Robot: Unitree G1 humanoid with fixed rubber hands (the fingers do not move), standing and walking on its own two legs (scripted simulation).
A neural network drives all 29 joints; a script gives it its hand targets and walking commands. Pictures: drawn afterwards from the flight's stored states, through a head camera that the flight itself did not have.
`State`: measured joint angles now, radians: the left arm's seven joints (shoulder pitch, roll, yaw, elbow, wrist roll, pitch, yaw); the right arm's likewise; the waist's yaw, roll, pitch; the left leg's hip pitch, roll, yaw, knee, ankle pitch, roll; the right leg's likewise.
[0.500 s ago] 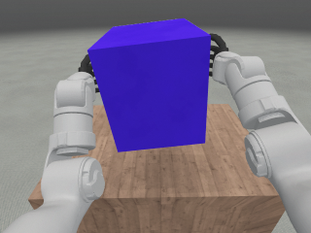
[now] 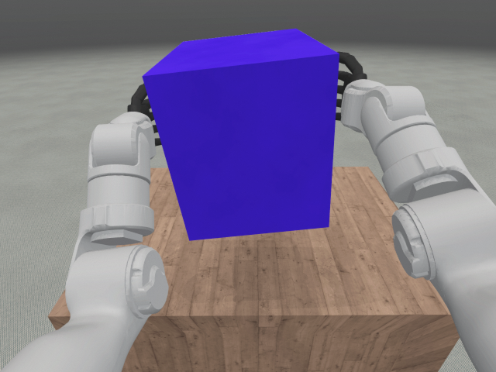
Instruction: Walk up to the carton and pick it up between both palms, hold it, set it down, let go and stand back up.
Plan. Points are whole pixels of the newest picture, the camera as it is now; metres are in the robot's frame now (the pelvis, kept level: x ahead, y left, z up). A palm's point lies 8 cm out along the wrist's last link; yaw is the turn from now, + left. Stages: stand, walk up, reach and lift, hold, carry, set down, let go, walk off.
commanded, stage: hold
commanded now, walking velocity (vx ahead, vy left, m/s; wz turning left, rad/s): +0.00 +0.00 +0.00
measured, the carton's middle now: (247, 124) +0.45 +0.00 +0.29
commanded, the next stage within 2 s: none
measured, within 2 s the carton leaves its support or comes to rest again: neither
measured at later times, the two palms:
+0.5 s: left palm (143, 130) +0.37 +0.15 +0.32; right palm (356, 103) +0.36 -0.16 +0.35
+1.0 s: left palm (143, 127) +0.37 +0.15 +0.32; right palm (356, 101) +0.36 -0.16 +0.35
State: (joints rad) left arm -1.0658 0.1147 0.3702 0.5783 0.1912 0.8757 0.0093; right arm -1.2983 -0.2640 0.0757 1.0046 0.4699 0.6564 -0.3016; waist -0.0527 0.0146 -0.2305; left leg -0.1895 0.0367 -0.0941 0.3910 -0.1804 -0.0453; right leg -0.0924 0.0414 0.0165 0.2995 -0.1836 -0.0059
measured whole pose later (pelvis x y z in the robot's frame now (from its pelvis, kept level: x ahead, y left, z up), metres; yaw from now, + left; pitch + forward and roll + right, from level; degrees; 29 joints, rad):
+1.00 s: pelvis +0.00 +0.00 +0.00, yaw +0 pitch -2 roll -2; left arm -1.06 0.12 0.35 0.60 0.18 0.87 0.01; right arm -1.29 -0.26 0.07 1.01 0.47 0.66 -0.30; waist -0.06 0.02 -0.24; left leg -0.19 0.04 -0.09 0.40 -0.18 -0.04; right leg -0.09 0.05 0.03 0.30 -0.18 0.00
